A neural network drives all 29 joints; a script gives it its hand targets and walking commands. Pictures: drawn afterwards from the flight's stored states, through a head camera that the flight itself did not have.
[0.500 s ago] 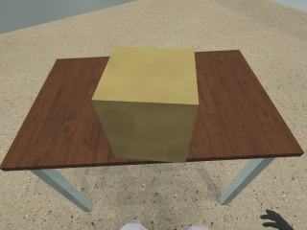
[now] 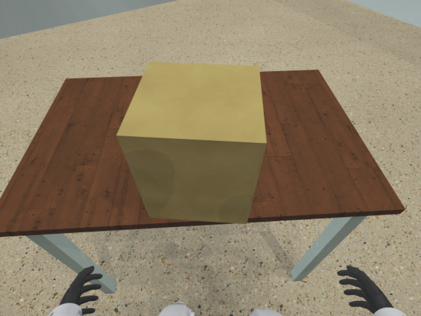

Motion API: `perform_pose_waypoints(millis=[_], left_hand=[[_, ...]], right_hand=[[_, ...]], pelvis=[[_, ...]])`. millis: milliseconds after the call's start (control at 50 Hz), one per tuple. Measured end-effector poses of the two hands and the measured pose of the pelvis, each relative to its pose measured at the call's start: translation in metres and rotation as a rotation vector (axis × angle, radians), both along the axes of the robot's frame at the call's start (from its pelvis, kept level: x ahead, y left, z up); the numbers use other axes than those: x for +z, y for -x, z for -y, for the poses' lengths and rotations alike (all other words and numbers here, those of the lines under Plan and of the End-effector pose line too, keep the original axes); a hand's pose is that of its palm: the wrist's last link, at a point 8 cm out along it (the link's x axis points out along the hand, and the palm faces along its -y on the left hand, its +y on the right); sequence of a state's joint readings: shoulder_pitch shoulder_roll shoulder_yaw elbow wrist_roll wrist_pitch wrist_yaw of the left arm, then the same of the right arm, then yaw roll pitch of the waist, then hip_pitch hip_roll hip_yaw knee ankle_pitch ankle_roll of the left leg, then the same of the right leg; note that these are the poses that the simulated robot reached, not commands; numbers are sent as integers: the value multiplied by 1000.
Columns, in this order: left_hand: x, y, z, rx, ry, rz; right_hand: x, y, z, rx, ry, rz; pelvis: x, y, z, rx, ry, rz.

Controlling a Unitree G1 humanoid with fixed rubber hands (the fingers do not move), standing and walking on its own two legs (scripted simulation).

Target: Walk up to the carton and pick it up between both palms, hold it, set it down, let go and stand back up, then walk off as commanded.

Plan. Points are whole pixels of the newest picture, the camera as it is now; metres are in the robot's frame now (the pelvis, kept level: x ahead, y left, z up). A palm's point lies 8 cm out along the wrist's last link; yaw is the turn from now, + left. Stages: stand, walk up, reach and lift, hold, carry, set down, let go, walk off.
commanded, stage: reach and lift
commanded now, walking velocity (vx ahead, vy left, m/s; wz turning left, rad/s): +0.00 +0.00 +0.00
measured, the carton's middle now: (200, 147) +0.42 +0.04 +0.09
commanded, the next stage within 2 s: none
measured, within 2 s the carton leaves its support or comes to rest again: neither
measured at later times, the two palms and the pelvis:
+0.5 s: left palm (58, 284) +0.20 +0.28 +0.00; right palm (383, 301) +0.15 -0.26 +0.00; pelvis +0.01 -0.02 +0.04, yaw +0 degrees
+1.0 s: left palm (53, 253) +0.23 +0.28 +0.06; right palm (366, 265) +0.19 -0.21 +0.07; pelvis +0.03 -0.01 +0.05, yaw +0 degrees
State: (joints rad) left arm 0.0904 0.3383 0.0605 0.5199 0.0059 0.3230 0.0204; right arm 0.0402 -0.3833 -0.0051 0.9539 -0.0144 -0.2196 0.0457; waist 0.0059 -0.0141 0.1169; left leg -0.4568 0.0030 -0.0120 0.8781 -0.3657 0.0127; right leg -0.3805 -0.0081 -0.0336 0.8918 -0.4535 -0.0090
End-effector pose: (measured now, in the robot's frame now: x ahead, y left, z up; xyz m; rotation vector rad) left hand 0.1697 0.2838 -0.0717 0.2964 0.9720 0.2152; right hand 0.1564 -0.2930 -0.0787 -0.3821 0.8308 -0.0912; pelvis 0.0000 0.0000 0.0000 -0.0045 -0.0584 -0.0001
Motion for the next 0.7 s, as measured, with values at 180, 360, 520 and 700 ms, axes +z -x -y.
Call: perform_pose_waypoints(millis=[180, 360, 520, 700], left_hand=[[20, -15, 5, 47, 28, 85], [52, -20, -2, 29, 4, 164], [73, -28, -1, -4, 18, 236], [97, -40, 0, -19, 53, 346]], right_hand=[[34, 11, 2, -17, 18, 50], [62, 13, -16, -15, -17, 176], [86, 2, -38, -53, -42, 279], [115, -11, -50, -53, -30, 334]], pelvis=[[18, -10, 16, 0, -24, 49], [33, -10, 23, 0, -34, 73], [38, -9, 23, 0, -35, 83], [42, -13, 18, 0, -29, 83]])
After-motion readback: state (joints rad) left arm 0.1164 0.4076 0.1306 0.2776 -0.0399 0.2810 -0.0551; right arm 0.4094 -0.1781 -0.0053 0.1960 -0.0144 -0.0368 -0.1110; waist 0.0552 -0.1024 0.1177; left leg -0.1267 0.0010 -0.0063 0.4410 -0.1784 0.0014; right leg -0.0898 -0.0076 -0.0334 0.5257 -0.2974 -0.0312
